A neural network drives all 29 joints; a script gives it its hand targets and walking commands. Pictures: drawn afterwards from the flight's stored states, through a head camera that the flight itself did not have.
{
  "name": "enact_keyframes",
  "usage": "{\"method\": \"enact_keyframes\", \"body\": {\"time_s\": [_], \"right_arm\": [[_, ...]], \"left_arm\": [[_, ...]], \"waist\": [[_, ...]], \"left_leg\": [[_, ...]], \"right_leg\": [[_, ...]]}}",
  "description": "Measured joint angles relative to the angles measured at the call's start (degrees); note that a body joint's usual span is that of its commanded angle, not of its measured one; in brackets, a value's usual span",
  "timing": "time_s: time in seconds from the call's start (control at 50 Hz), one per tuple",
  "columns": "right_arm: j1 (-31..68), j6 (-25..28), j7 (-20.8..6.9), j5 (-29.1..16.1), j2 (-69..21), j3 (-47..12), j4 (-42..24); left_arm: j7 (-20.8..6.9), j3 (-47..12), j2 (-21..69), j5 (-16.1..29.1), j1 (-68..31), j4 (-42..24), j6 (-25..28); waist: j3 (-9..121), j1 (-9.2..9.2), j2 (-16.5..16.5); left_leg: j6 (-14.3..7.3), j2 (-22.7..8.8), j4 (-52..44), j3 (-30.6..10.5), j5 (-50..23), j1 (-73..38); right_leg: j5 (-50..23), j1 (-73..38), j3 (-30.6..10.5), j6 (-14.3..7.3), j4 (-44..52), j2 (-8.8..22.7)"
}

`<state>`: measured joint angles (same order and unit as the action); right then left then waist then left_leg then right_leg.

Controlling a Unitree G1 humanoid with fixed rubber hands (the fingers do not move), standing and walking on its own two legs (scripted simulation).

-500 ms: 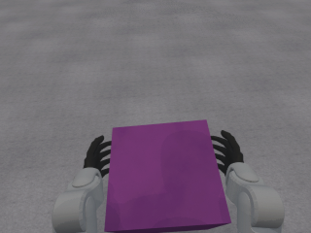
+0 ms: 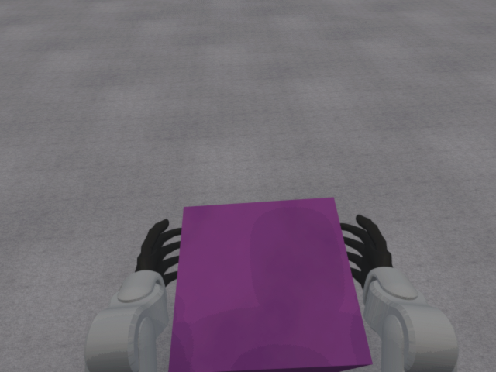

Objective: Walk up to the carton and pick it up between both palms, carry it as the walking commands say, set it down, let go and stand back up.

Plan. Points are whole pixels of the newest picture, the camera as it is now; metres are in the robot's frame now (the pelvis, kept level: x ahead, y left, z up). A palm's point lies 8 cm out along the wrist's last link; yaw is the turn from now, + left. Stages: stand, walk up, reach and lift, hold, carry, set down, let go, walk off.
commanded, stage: carry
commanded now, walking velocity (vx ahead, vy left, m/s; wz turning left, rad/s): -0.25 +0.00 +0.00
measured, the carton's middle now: (264, 298) +0.24 -0.01 +0.01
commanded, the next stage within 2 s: none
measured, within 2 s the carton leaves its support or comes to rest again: neither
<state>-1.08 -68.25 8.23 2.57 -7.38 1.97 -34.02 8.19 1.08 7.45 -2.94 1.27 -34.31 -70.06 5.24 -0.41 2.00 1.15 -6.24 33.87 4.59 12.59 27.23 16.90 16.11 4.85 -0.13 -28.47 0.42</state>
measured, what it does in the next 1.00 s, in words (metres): walks backwards: left foot, then right foot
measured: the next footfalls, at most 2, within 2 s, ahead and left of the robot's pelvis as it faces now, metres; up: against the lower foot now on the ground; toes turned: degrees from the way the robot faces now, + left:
left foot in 0.32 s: -0.11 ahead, +0.10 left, +0.00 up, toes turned +8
right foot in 0.70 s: -0.26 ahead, -0.15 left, +0.00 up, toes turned -4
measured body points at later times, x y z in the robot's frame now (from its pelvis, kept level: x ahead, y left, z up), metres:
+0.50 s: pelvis -0.18 +0.00 +0.01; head -0.18 +0.02 +0.46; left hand +0.05 +0.16 +0.09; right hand +0.07 -0.14 +0.11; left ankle -0.15 +0.10 -0.73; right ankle -0.19 -0.14 -0.65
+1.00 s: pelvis -0.36 -0.05 +0.01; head -0.35 -0.06 +0.46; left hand -0.11 +0.10 +0.10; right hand -0.10 -0.20 +0.10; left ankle -0.41 +0.06 -0.70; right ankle -0.30 -0.15 -0.73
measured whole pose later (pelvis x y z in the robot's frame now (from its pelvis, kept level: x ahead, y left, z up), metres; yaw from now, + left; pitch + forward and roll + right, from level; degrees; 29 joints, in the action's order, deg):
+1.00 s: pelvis -0.36 -0.05 +0.01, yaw +1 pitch +4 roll +2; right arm 0.6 -68.8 9.1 2.3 -7.3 1.1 -34.4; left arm 7.7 1.8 7.5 -3.2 1.8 -35.6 -69.3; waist 4.3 -0.4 -1.3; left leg 1.6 0.3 44.9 4.3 27.5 21.4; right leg 9.1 24.0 4.0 -2.0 -28.9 2.7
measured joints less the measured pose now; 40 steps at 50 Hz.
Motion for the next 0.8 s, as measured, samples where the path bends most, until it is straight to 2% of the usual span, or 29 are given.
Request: {"method": "enact_keyframes", "body": {"time_s": [0.04, 0.06, 0.1, 0.14, 0.18, 0.26, 0.3, 0.34, 0.38, 0.4, 0.44, 0.48, 0.52, 0.62, 0.7, 0.72, 0.76, 0.8], "right_arm": [[-0.8, -0.47, 0.09, -0.1, -0.1, 0.33, 0.25], [-1.05, -0.59, 0.17, -0.21, -0.13, 0.24, 0.23], [-0.9, -0.5, 0.33, -0.42, -0.11, -0.21, 0.07], [-0.41, -0.24, 0.47, -0.56, -0.05, -0.62, -0.12], [0.01, -0.14, 0.58, -0.62, -0.01, -0.83, -0.25], [0.67, -0.29, 0.68, -0.56, 0.02, -0.79, -0.73], [0.99, -0.51, 0.63, -0.48, 0.03, -0.62, -0.81], [1.02, -0.2, 0.51, -0.28, -0.02, -0.8, 0.47], [0.26, -0.43, 0.4, -0.14, -0.03, -1.07, 1.62], [-0.33, -0.44, 0.33, -0.17, -0.07, -1.07, 1.64], [-1.4, -0.14, 0.18, -0.35, -0.19, -0.8, 1.01], [-1.82, 0.16, 0.04, -0.45, -0.25, -0.42, 0.29], [-1.7, 0.25, -0.07, -0.41, -0.23, -0.19, -0.14], [-0.1, -0.08, -0.17, -0.03, -0.06, -0.2, 0.32], [1.06, -0.47, -0.07, 0.24, 0.04, -0.01, 0.98], [0.71, -0.54, -0.04, 0.26, 0.04, 0.3, 1.52], [-0.58, -0.94, 0.06, 0.18, -0.09, 0.35, 1.74], [-0.86, -0.94, 0.25, -0.13, -0.1, -0.16, 1.44]], "left_arm": [[-0.06, -0.39, 0.02, 0.03, 0.61, 1.11, 0.2], [-0.09, -0.41, 0.06, 0.03, 1.03, 1.05, 0.22], [-0.26, -0.22, 0.16, -0.17, 1.75, 0.23, 0.53], [-0.42, 0.07, 0.21, -0.33, 2.01, -0.67, 0.86], [-0.53, 0.26, 0.2, -0.43, 1.92, -1.19, 0.92], [-0.57, 0.36, 0.09, -0.47, 1.14, -1.67, 0.62], [-0.52, 0.27, 0.05, -0.55, 0.81, -1.68, 0.39], [-0.44, 0.71, -0.05, -0.48, 0.5, -0.88, 0.13], [-0.32, 0.94, 0.07, -0.31, 1.3, -0.22, -0.52], [-0.23, 0.85, 0.11, -0.19, 1.62, -0.22, -0.78], [0.05, 0.44, 0.13, 0.12, 1.85, -0.54, -0.99], [0.29, 0.0, 0.07, 0.3, 1.56, -0.75, -0.93], [0.52, -0.3, 0.02, 0.27, 1.05, -0.87, -0.91], [0.7, 0.09, -0.09, 0.03, -0.39, -0.68, -1.29], [0.25, 0.39, -0.08, -0.12, -0.88, 0.3, -0.89], [0.14, 0.06, -0.03, -0.23, -0.52, 1.48, -0.43], [0.06, -0.32, 0.02, -0.17, 0.67, 2.33, -0.3], [-0.03, -0.19, 0.16, -0.2, 1.9, 1.37, 0.01]], "waist": [[-0.84, -0.4, -0.49], [-1.32, -0.73, -1.01], [-2.05, -1.21, -1.82], [-2.23, -1.39, -2.28], [-1.78, -1.25, -2.63], [-0.72, -0.22, -3.69], [-0.4, 0.17, -3.8], [-0.76, 0.17, -5.03], [-1.1, 0.26, -4.77], [-1.24, 0.37, -4.46], [-1.31, 0.57, -3.99], [-1.2, 0.72, -3.48], [-0.85, 0.77, -2.86], [0.32, 0.08, -1.18], [0.5, -0.24, -0.47], [0.23, -0.23, 0.08], [-0.59, -0.58, -0.86], [-1.63, -1.07, -1.67]], "left_leg": [[0.32, 1.96, 9.08, -1.39, 10.73, 2.77], [0.31, 3.36, 14.93, -2.12, 13.56, 4.04], [0.45, 5.22, 24.52, -2.56, 14.31, 5.41], [0.78, 5.84, 28.29, -2.16, 13.52, 4.81], [0.81, 5.77, 25.18, -1.27, 13.96, 2.3], [0.42, 5.86, 10.3, 0.63, 14.38, -5.22], [0.27, 5.56, -0.73, 1.91, 9.83, -10.26], [-1.29, 6.02, -3.84, 2.14, 3.74, -10.44], [-2.8, 5.46, -2.81, 1.59, 3.21, -9.13], [-3.12, 4.97, -3.07, 1.27, 2.81, -8.87], [-3.19, 4.13, -4.15, 0.66, 1.32, -8.4], [-3.0, 3.4, -5.05, 0.24, -0.4, -7.75], [-2.74, 2.66, -5.59, 0.04, -1.89, -6.78], [-1.98, 0.98, -6.21, 0.26, -5.52, -2.99], [-0.69, -0.03, -4.5, 0.9, -7.58, 1.32], [-0.34, -0.08, -2.27, 0.2, -2.77, 2.56], [-0.02, 2.82, 9.2, -2.24, 8.54, 5.63], [0.03, 5.56, 21.75, -3.61, 11.53, 7.67]], "right_leg": [[-0.52, 1.61, -0.64, -0.67, -1.35, 0.57], [-1.07, 1.99, -0.95, -0.81, -1.43, 1.15], [-2.42, 2.78, -1.5, -0.97, -1.35, 2.02], [-3.65, 3.92, -1.72, -1.06, -1.46, 2.48], [-4.89, 5.27, -1.59, -1.1, -1.32, 2.75], [-7.78, 8.23, -0.85, -1.09, -0.76, 3.1], [-8.89, 9.97, -0.28, -0.71, -1.43, 2.94], [-6.44, 12.11, -0.5, 0.02, -4.34, 3.44], [3.49, 15.02, -1.74, 0.71, -14.38, 2.04], [5.77, 16.35, -2.32, 0.81, -20.63, 1.17], [6.27, 17.66, -3.08, 0.95, -30.58, 0.04], [5.84, 16.49, -3.52, 1.3, -34.02, -0.38], [6.7, 13.39, -3.55, 1.6, -31.17, -0.41], [9.36, 4.41, -1.43, 1.56, -16.3, -0.24], [2.92, -1.86, -0.51, 0.33, -0.18, -0.38], [1.76, -0.85, -0.61, -0.22, -0.69, -0.81], [0.2, 0.47, -1.27, -1.05, -1.49, 0.18], [-1.34, 1.04, -1.96, -1.32, -1.13, 1.25]]}}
